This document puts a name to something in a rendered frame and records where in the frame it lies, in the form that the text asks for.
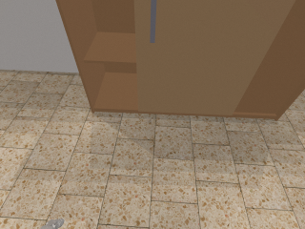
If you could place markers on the left robot hand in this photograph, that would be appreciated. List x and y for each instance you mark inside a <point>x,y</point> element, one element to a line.
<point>53,224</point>

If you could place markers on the wardrobe door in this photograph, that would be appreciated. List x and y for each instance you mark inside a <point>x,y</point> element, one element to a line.
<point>282,68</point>
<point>205,52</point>

